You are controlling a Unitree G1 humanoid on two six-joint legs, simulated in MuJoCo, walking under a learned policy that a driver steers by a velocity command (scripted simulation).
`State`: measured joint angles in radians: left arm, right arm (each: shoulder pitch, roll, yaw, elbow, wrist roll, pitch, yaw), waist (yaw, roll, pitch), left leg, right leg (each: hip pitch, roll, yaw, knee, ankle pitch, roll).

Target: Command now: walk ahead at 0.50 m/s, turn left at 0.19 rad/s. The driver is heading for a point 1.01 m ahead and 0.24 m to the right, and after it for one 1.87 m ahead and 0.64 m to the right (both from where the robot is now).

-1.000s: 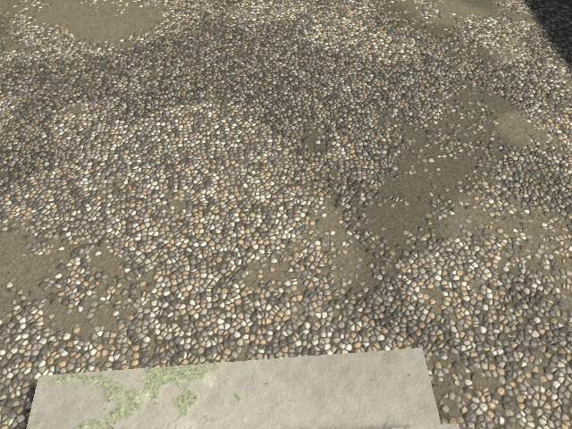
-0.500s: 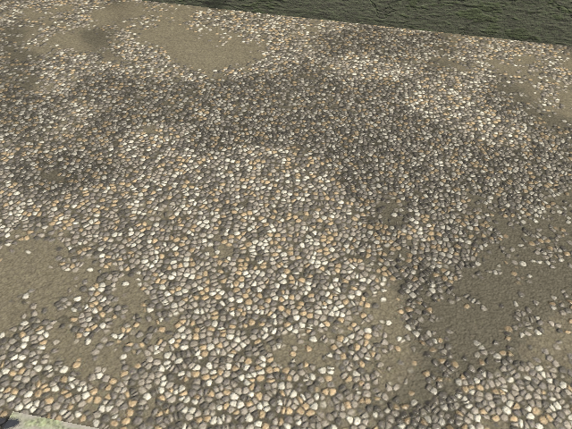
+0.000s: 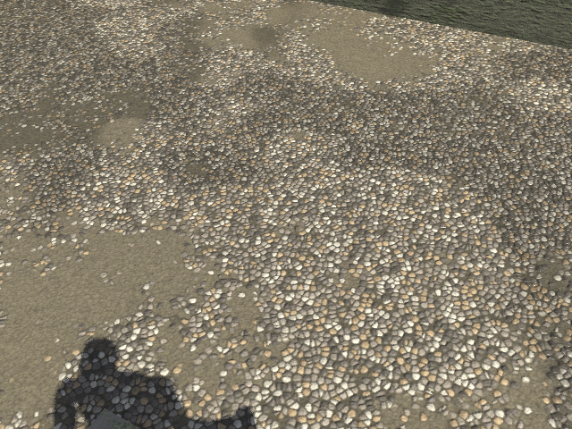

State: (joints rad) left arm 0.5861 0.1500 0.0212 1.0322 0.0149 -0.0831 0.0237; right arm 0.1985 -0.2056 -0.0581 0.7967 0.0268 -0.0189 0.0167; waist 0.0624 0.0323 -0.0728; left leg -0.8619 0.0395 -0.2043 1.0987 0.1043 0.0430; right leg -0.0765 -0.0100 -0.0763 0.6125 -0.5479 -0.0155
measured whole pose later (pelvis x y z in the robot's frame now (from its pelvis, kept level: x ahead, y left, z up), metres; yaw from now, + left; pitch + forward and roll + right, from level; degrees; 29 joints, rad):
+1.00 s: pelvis +0.59 +0.00 -0.33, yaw -25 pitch +2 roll +0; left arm 0.11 0.24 0.07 0.80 -0.01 -0.02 -0.04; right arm 0.38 -0.22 -0.05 0.91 0.03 -0.10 -0.02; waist -0.07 0.00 0.07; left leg -0.52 0.12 -0.04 1.88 -0.71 -0.05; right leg -0.46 0.08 0.00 0.60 -0.17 -0.08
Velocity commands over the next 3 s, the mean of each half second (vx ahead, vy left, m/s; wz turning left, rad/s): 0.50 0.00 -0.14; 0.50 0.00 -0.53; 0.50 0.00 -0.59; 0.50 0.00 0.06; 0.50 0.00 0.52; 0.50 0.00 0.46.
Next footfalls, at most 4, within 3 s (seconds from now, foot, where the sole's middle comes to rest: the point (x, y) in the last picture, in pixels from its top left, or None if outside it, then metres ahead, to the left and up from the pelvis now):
0.24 left None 0.36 0.21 -0.92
0.90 right None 0.66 -0.12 -1.09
1.28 left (332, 360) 0.96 -0.02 -1.09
1.78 right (449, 361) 0.97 -0.39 -1.09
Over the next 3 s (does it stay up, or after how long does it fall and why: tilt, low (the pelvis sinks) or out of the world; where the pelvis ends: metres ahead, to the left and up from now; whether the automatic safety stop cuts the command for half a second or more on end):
stays up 1.51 -0.50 -0.30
